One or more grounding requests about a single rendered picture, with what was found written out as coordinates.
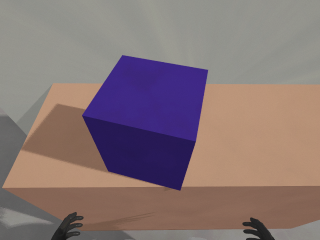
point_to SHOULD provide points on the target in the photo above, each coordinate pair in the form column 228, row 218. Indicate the carton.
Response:
column 144, row 119

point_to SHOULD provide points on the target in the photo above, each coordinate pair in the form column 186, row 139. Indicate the pedestal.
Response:
column 256, row 155

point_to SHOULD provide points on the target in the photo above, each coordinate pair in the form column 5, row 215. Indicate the left robot hand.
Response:
column 62, row 232

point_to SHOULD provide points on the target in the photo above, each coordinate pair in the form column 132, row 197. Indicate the right robot hand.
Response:
column 261, row 232

